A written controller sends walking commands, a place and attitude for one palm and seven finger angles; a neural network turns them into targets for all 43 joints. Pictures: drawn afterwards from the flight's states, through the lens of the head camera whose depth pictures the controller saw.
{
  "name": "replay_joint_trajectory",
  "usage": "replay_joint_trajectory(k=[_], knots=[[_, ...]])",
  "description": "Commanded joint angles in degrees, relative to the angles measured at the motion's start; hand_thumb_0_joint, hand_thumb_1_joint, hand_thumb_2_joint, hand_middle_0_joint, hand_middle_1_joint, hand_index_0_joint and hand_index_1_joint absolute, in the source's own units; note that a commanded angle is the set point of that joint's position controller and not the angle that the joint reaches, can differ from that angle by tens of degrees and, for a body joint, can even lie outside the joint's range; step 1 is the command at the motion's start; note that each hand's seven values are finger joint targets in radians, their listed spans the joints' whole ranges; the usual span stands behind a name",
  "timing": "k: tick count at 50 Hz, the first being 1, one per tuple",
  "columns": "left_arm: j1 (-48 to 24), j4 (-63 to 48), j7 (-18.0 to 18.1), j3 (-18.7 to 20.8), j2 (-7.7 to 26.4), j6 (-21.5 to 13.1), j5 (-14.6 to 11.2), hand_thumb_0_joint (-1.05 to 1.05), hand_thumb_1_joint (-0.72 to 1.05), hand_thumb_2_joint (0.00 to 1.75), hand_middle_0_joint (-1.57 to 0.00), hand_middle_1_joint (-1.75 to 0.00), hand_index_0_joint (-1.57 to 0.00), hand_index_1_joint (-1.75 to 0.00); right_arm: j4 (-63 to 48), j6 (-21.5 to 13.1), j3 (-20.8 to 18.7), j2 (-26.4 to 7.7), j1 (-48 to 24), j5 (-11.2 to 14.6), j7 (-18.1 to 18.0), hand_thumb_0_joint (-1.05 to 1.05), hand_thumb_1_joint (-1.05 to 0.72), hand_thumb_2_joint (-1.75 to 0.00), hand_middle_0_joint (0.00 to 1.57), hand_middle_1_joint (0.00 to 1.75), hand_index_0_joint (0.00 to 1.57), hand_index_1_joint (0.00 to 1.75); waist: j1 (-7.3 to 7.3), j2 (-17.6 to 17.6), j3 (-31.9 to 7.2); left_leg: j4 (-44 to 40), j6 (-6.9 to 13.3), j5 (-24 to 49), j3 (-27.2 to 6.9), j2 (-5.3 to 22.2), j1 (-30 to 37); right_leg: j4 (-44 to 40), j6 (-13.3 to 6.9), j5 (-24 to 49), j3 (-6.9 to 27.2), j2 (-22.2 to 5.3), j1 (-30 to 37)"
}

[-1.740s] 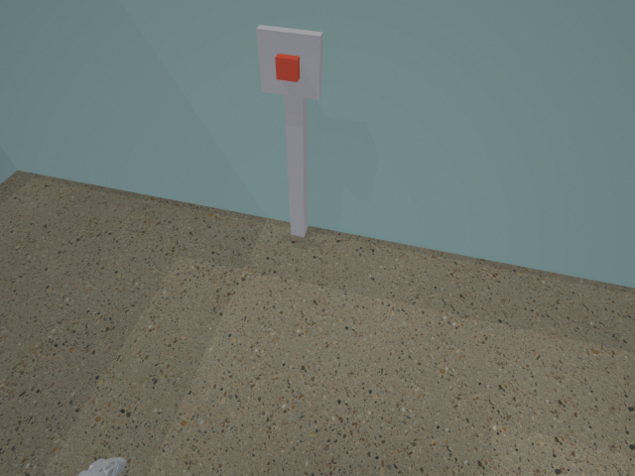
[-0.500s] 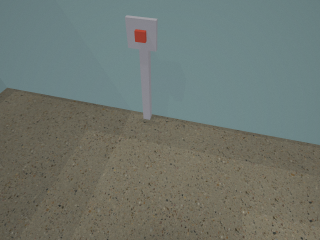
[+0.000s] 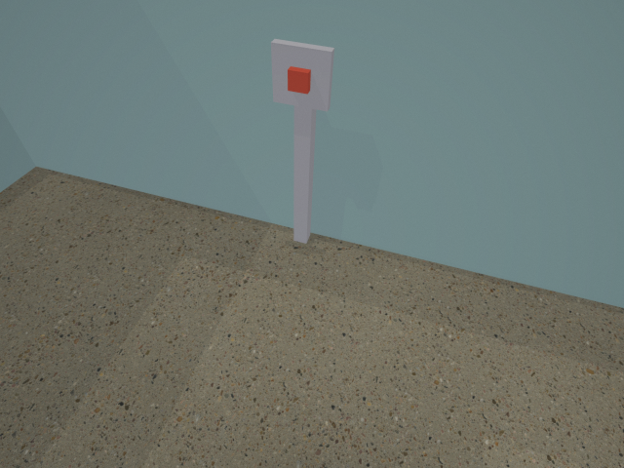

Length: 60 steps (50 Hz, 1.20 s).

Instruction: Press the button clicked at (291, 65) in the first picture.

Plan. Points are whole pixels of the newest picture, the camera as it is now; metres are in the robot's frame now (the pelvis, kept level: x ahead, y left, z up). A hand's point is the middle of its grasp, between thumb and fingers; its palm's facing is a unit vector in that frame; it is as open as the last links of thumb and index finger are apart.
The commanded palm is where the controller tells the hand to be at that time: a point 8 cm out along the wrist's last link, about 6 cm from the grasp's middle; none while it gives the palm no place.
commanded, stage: walk to a spot facing it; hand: left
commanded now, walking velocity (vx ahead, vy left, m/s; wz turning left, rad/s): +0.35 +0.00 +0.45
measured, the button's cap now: (299, 79) +1.13 +0.10 -0.02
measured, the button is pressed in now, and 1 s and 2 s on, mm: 0 0 0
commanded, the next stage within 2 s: turn to face it in 0.48 s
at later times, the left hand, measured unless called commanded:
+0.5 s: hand (172, 427) +0.22 +0.23 -0.17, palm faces +0.12 -0.98 -0.15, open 7.3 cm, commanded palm none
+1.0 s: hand (180, 370) +0.32 +0.25 -0.19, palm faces +0.14 -0.97 -0.19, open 7.3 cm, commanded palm none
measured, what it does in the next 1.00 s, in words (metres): walks ahead: right foot, then left foot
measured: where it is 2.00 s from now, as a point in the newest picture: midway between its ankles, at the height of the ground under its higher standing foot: (305, 410)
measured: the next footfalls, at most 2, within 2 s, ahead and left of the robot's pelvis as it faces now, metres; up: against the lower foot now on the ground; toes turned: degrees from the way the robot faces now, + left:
right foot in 0.62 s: +0.40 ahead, -0.05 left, +0.00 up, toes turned +2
left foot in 0.96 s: +0.39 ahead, +0.18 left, +0.00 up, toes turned +8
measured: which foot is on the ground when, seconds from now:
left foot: down 0.00-0.62, up 0.64-0.94, down 0.96-1.00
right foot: down 0.00-0.12, up 0.14-0.60, down 0.62-0.98, up 1.00-1.00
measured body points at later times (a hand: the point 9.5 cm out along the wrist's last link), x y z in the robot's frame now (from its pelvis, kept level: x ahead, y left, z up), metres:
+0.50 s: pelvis +0.17 +0.05 +0.00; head +0.19 +0.06 +0.45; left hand +0.21 +0.28 -0.16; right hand +0.08 -0.15 -0.15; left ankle +0.04 +0.12 -0.74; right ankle +0.31 -0.07 -0.69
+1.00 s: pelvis +0.31 +0.06 -0.01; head +0.32 +0.08 +0.44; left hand +0.31 +0.30 -0.17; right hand +0.44 -0.17 -0.14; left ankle +0.36 +0.18 -0.74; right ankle +0.36 -0.05 -0.73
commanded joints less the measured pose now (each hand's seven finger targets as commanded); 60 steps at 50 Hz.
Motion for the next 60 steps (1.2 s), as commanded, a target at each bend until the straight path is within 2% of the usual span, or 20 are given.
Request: replay_joint_trajectory(k=[1,4,5,6,7,8,14,24,28,29,31,34,37,46,47,48,49,51,53,60], knots=[[5.6,-2.5,0.6,3.7,11.7,-2.3,0.7,0.0,0.9,0.9,-0.2,-0.3,-0.2,-0.3,-7.2,-2.0,-2.4,-3.9,-3.2,0.5,1.0,0.0,-0.9,-0.9,0.2,0.3,0.2,0.3,1.7,-6.1,7.0,7.8,0.3,-3.9,0.6,3.9,-15.0,-12.6,-10.6,-7.8,15.5,-20.4,3.2],[3.2,-3.1,0.3,3.7,9.6,-2.0,0.2,0.0,0.9,0.9,-0.2,-0.3,-0.2,-0.3,-4.5,-2.6,-2.4,-1.0,7.0,0.5,1.0,0.0,-0.9,-0.9,0.2,0.3,0.2,0.3,-2.72,-3.4,5.0,-7.3,0.2,6.2,6.3,0.4,5.3,-3.7,-5.4,-6.7,3.0,-14.1,-8.3],[3.1,-3.4,0.0,3.3,6.9,-1.6,-0.1,0.0,0.9,0.9,-0.2,-0.3,-0.2,-0.3,-2.4,-2.8,-3.3,-3.9,13.8,0.3,0.5,0.0,-0.9,-0.9,0.2,0.3,0.2,0.3,-5.18,5.0,4.1,-12.8,1.5,1.4,-0.5,2.9,13.1,8.5,-2.7,-7.7,-2.0,-9.2,-15.0],[2.7,-5.6,-0.5,2.5,1.9,-1.4,-0.6,0.0,0.9,0.9,-0.2,-0.3,-0.2,-0.3,-1.0,-3.3,-5.2,-9.8,20.6,-0.6,-0.1,0.0,-0.9,-0.9,0.2,0.3,0.2,0.3,-7.09,21.7,3.7,-23.9,7.6,-8.3,-25.2,17.9,17.4,28.8,1.4,-15.6,-8.2,-1.1,-27.6],[-2.1,-8.2,-0.2,2.3,2.5,-2.0,0.2,0.0,0.9,0.9,-0.2,-0.3,-0.2,-0.3,-0.7,-3.3,-4.9,-9.6,23.0,-0.3,-0.6,0.0,-0.9,-0.9,0.2,0.3,0.2,0.3,-7.21,15.6,5.8,-27.7,11.8,-6.8,-34.4,21.8,15.4,38.1,0.1,-18.0,-1.5,-1.5,-33.1],[-3.8,-8.2,-0.1,2.6,2.5,-2.4,0.4,0.0,0.9,0.9,-0.2,-0.3,-0.2,-0.3,-1.1,-3.4,-4.7,-8.0,21.0,0.0,-1.0,0.0,-0.9,-0.9,0.2,0.3,0.2,0.3,-6.03,8.1,6.8,-26.6,13.9,-6.1,-34.4,22.7,13.4,43.4,-0.6,-14.2,1.0,-4.1,-35.4],[2.4,-3.2,-1.1,2.4,-1.5,-2.1,0.5,0.0,0.9,0.9,-0.2,-0.3,-0.2,-0.3,-0.3,-6.2,-2.9,0.1,16.1,0.8,-2.0,0.0,-0.9,-0.9,0.2,0.3,0.2,0.3,-0.85,5.0,4.8,-25.2,10.6,22.9,-11.9,12.4,11.4,37.5,1.8,1.4,-0.2,-6.8,-29.0],[-10.2,-7.1,-1.1,2.6,-4.1,-2.5,-0.1,0.0,0.9,0.9,-0.2,-0.3,-0.2,-0.3,3.6,-6.0,-3.1,2.5,21.1,0.2,-2.7,0.0,-0.9,-0.9,0.2,0.3,0.2,0.3,-3.47,6.3,10.6,-23.9,8.9,36.7,-5.9,11.9,13.4,15.8,0.5,6.7,-4.0,-4.6,-25.7],[1.5,-4.5,-0.6,3.7,-1.7,-3.3,0.1,0.0,0.9,0.9,-0.2,-0.3,-0.2,-0.3,3.4,-5.5,-3.8,0.5,18.1,0.2,-2.8,0.0,-0.9,-0.9,0.2,0.3,0.2,0.3,2.58,4.1,4.7,-9.0,7.1,49.7,-4.8,11.0,11.4,8.2,-2.0,6.9,-5.3,-0.7,-6.5],[10.3,-2.1,-0.3,4.4,0.1,-3.9,0.4,0.0,0.9,0.9,-0.2,-0.3,-0.2,-0.3,2.8,-5.4,-3.9,0.4,17.3,0.5,-2.6,0.0,-0.9,-0.9,0.2,0.3,0.2,0.3,6.27,2.0,0.3,1.7,5.1,46.6,-3.3,8.7,6.5,5.9,-2.8,11.0,-3.9,-1.7,5.6],[21.4,1.4,0.9,6.0,9.0,-4.5,0.1,0.0,0.9,0.9,-0.2,-0.3,-0.2,-0.3,0.6,-5.7,-3.3,4.4,20.6,1.6,-2.2,0.0,-0.9,-0.9,0.2,0.3,0.2,0.3,6.16,-12.1,-10.7,37.7,0.7,-9.2,1.9,-4.1,-13.2,-2.3,-15.0,36.5,30.9,-27.1,21.9],[6.9,-2.4,1.7,4.3,1.8,-3.6,-0.3,0.0,0.9,0.9,-0.2,-0.3,-0.2,-0.3,-1.9,-4.3,-3.1,5.8,10.1,0.5,-2.0,0.0,-0.9,-0.9,0.2,0.3,0.2,0.3,2.75,-3.4,3.7,39.9,0.3,-4.0,-2.1,4.9,-15.2,-7.2,-16.3,24.0,22.6,-22.2,-2.7],[1.4,-3.7,1.8,3.3,-0.7,-3.3,0.3,0.0,0.9,0.9,-0.2,-0.3,-0.2,-0.3,-1.5,-2.0,-2.5,7.4,12.8,-0.1,-1.8,0.0,-0.9,-0.9,0.2,0.3,0.2,0.3,-2.24,-5.4,2.2,24.3,-1.9,-1.9,1.3,5.8,-6.2,-8.2,-11.6,26.8,9.5,-15.0,-14.1],[0.5,-6.3,0.6,5.3,3.3,0.0,-0.2,0.0,0.9,0.9,-0.2,-0.3,-0.2,-0.3,-6.2,-2.1,-3.1,3.1,7.0,0.6,-2.1,0.0,-0.9,-0.9,0.2,0.3,0.2,0.3,-2.25,-5.3,0.0,-6.1,-3.7,9.7,4.6,2.2,8.0,-3.9,-7.3,5.5,13.8,-8.6,-17.5],[0.8,-6.9,0.4,4.9,1.4,0.4,-0.4,0.0,0.9,0.9,-0.2,-0.3,-0.2,-0.3,-6.3,-2.4,-3.4,0.8,7.7,0.5,-2.5,0.0,-0.9,-0.9,0.2,0.3,0.2,0.3,-2.65,0.3,0.3,-12.4,-2.7,9.0,1.2,5.9,11.8,0.3,-4.9,0.6,11.9,-5.3,-20.6],[1.7,-7.9,-0.1,4.5,-1.5,0.7,-0.7,0.0,0.9,0.9,-0.2,-0.3,-0.2,-0.3,-7.2,-2.6,-4.3,-3.8,8.1,0.0,-2.6,0.0,-0.9,-0.9,0.2,0.3,0.2,0.3,-2.77,14.0,1.7,-19.3,1.8,8.1,-13.1,17.2,11.2,11.3,-1.5,-8.4,5.5,1.5,-25.3],[2.0,-8.5,-0.1,4.8,-0.9,0.8,-0.5,0.0,0.9,0.9,-0.2,-0.3,-0.2,-0.3,-8.5,-2.1,-4.7,-6.1,6.5,-0.4,-2.4,0.0,-0.9,-0.9,0.2,0.3,0.2,0.3,-2.35,18.3,3.4,-24.8,7.2,6.0,-20.1,25.3,5.3,23.5,0.2,-16.4,0.7,2.4,-24.4],[2.6,-7.2,-0.6,5.6,0.5,1.5,0.4,0.0,0.9,0.9,-0.2,-0.3,-0.2,-0.3,-10.1,-2.2,-4.1,-3.7,0.6,-0.4,-2.8,0.0,-0.9,-0.9,0.2,0.3,0.2,0.3,0.14,9.2,5.0,-24.3,8.0,10.0,-13.7,22.1,0.3,36.0,0.8,-11.9,2.7,-0.6,-22.9],[5.7,-6.0,-0.9,5.5,-0.6,1.7,0.2,0.0,0.9,0.9,-0.2,-0.3,-0.2,-0.3,-11.2,-2.5,-3.6,-2.2,-3.0,-0.2,-2.8,0.0,-0.9,-0.9,0.2,0.3,0.2,0.3,2.04,8.7,3.1,-21.3,6.7,20.7,-3.6,18.1,1.9,38.5,1.6,-7.8,1.4,-1.6,-22.2],[2.4,-7.8,-0.4,4.2,-3.1,1.6,0.0,0.0,0.9,0.9,-0.2,-0.3,-0.2,-0.3,-8.4,-1.7,-5.3,-3.5,2.2,-0.5,-2.3,0.0,-0.9,-0.9,0.2,0.3,0.2,0.3,-1.11,10.6,0.0,-15.5,7.6,33.1,2.0,19.0,7.9,18.7,1.9,-9.6,-2.9,-1.7,-14.1]])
